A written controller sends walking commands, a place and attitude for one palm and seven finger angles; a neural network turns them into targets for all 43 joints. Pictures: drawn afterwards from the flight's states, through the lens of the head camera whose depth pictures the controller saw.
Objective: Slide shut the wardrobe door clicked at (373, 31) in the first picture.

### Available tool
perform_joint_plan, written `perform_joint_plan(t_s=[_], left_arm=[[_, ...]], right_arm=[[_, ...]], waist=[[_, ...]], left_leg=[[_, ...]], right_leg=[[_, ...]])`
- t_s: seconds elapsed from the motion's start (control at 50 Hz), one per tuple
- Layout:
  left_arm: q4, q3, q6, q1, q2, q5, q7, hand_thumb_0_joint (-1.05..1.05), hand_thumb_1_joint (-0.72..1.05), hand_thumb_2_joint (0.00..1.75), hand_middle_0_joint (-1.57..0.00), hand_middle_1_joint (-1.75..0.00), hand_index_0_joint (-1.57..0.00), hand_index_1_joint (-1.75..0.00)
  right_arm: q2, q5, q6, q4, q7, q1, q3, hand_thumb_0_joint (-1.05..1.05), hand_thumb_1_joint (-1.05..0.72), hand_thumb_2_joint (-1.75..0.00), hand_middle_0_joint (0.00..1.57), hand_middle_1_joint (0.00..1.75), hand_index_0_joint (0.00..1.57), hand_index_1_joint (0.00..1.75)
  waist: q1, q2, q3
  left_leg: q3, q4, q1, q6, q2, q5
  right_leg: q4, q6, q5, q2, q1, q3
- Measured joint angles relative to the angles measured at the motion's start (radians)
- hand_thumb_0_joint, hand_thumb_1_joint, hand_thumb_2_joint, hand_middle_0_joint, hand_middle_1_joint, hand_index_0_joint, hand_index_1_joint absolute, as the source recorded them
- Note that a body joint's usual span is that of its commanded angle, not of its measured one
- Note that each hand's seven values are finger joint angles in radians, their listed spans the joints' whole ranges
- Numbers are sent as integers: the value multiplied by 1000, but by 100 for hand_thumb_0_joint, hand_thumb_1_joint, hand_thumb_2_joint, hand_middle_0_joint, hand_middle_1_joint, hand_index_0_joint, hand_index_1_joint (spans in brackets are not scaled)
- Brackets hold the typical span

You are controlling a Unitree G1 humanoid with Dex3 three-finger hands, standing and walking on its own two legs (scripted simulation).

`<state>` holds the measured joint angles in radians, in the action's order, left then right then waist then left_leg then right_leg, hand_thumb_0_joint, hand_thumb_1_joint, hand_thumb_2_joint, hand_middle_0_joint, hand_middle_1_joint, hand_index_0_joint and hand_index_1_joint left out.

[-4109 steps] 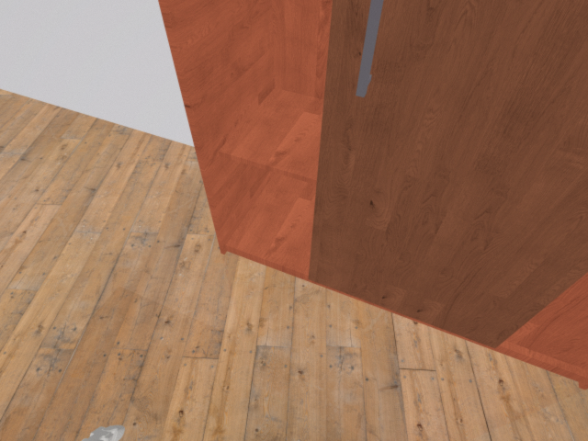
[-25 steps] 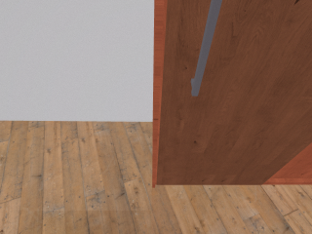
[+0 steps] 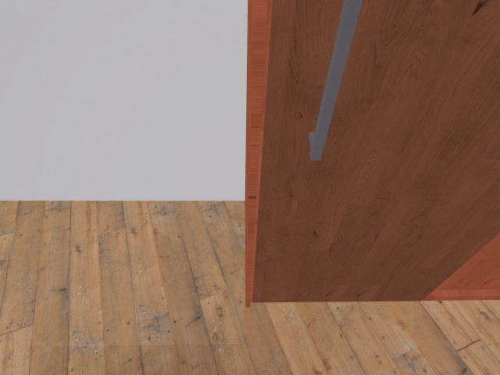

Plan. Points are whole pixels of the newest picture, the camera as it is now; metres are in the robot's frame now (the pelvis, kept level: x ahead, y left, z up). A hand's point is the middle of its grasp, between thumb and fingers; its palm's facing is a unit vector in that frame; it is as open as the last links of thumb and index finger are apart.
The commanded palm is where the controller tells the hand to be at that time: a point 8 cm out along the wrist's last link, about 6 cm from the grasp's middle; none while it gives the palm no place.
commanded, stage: look again from close up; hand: right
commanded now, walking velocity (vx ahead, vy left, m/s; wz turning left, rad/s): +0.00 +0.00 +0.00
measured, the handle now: (331, 70) +0.48 -0.09 +0.26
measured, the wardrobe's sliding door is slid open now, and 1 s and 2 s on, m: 0.00 0.00 0.00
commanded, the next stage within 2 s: raise the hand with hooked fingers in 0.10 s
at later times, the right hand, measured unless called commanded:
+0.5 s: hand (397, 345) +0.18 -0.19 +0.02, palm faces -0.04 +1.00 -0.08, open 8.0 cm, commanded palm +0.12 -0.26 -0.01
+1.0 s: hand (467, 335) +0.18 -0.25 +0.08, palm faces -0.03 +1.00 -0.09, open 10.8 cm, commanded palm +0.14 -0.30 +0.10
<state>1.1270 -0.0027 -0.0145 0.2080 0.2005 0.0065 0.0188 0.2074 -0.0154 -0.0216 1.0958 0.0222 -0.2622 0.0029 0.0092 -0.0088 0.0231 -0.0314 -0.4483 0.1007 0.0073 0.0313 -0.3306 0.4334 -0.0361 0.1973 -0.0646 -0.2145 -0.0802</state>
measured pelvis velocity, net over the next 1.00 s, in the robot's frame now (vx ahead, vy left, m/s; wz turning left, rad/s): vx -0.04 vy -0.02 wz -0.04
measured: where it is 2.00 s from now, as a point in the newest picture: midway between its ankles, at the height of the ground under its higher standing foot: outside the picture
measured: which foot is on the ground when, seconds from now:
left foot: down 0.00-1.00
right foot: down 0.00-1.00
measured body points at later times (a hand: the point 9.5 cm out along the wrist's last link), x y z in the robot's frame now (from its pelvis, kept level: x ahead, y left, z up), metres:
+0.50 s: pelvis -0.03 +0.00 -0.04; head -0.01 +0.00 +0.41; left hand +0.17 +0.24 -0.10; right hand +0.18 -0.25 +0.02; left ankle -0.06 +0.12 -0.74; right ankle +0.02 -0.14 -0.74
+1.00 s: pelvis -0.04 -0.02 -0.03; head -0.04 -0.02 +0.42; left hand +0.13 +0.19 -0.10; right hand +0.17 -0.31 +0.09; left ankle -0.06 +0.12 -0.74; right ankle +0.02 -0.14 -0.74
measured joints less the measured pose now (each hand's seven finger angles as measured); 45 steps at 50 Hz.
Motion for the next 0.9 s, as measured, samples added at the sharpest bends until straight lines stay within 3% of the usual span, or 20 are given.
perform_joint_plan(t_s=[0.22, 0.24, 0.26, 0.3, 0.34, 0.38, 0.46, 0.5, 0.52, 0.58, 0.64, 0.72, 0.8, 0.9], left_arm=[[0, 1, 4, 7, 9, -1, 0, 1, 91, 90, -20, -30, -20, -30], [-39, -3, -5, 16, 13, -7, 12, 1, 91, 90, -20, -30, -20, -30], [-87, -4, -47, 38, 14, -10, 34, 1, 91, 90, -20, -30, -20, -30], [-171, -2, -149, 78, 18, -26, 57, 1, 91, 90, -20, -30, -20, -30], [-243, -8, -219, 85, 25, -34, 59, 1, 91, 90, -20, -30, -20, -30], [-302, -19, -256, 60, 27, -26, 47, 1, 91, 90, -20, -30, -20, -30], [-416, -37, -284, -18, 27, -15, 3, 1, 90, 90, -20, -30, -20, -30], [-476, -41, -287, -49, 37, -18, -9, 1, 90, 90, -20, -30, -20, -30], [-504, -43, -284, -59, 43, -23, -10, 1, 90, 90, -20, -30, -20, -30], [-575, -44, -270, -66, 64, -38, 4, 1, 90, 90, -20, -30, -20, -30], [-601, -36, -265, -50, 78, -42, 27, 1, 90, 90, -20, -30, -20, -30], [-574, -6, -270, -22, 74, -41, 52, 1, 90, 90, -20, -30, -20, -30], [-518, 36, -280, -6, 47, -42, 65, 1, 90, 90, -20, -30, -20, -30], [-486, 68, -293, 21, 11, -43, 60, 2, 90, 90, -20, -30, -21, -30]], right_arm=[[-5, -1, -2, 5, 9, -6, -1, 1, -91, -90, 20, 30, 20, 30], [-17, 39, 56, -152, 4, -52, -33, 1, -91, -90, 20, 30, 20, 30], [-20, 66, 75, -348, 8, -104, -42, 2, -91, -89, 20, 31, 20, 31], [-21, 110, 24, -652, 22, -175, -43, 2, -90, -89, 20, 31, 20, 31], [-25, 144, -39, -857, 1, -180, -62, 2, -88, -88, 20, 32, 20, 32], [-26, 176, -144, -943, -53, -139, -101, 2, -86, -87, 20, 34, 20, 34], [-6, 248, -387, -956, -262, -63, -174, 1, -79, -84, 21, 38, 21, 38], [16, 275, -455, -949, -388, -59, -198, 1, -75, -83, 21, 41, 21, 41], [27, 290, -460, -949, -437, -66, -209, 1, -73, -82, 21, 42, 21, 42], [44, 342, -396, -961, -506, -100, -235, 1, -66, -79, 22, 46, 22, 46], [45, 358, -328, -1005, -482, -135, -257, 1, -59, -76, 23, 51, 23, 51], [61, 341, -295, -1095, -442, -133, -258, 2, -50, -72, 23, 57, 23, 57], [92, 330, -249, -1125, -453, -59, -251, 2, -40, -68, 24, 63, 24, 63], [135, 342, -153, -1120, -466, -7, -284, 1, -28, -63, 25, 70, 25, 70]], waist=[[0, 11, 4], [3, 22, 21], [13, 23, 37], [20, 18, 36], [4, 26, 19], [-17, 31, -17], [-29, 19, -75], [-25, 14, -90], [-20, 12, -95], [-1, 12, -100], [23, 17, -96], [42, 24, -78], [38, 32, -61], [12, 45, -58]], left_leg=[[-8, 17, -4, 1, -6, 6], [-7, 18, -5, 2, -14, 9], [-2, 7, -2, 1, -11, 8], [-3, -37, 23, 1, 10, -9], [-23, -73, 52, 6, 22, -29], [-36, -126, 117, 7, 25, -45], [-27, -288, 294, -2, 15, -96], [-20, -373, 367, -4, 12, -128], [-18, -409, 395, -3, 11, -143], [-23, -477, 432, -3, 10, -175], [-41, -493, 421, -3, 6, -189], [-74, -470, 373, -3, -3, -186], [-88, -418, 323, -1, -8, -161], [-68, -330, 263, 6, -10, -113]], right_leg=[[16, 0, 4, -6, -15, 6], [33, 1, 17, -15, -19, 7], [30, 0, 19, -12, -13, 2], [25, 5, 6, 8, -20, 1], [55, 12, 7, 21, -58, 20], [108, 14, 18, 22, -130, 36], [262, 8, 65, 3, -301, 38], [344, 5, 96, -5, -373, 38], [379, 3, 110, -8, -400, 38], [455, 4, 142, -10, -447, 49], [494, 7, 162, -12, -456, 70], [509, 7, 169, -14, -438, 104], [479, 9, 155, -14, -403, 117], [397, 18, 122, -16, -332, 93]])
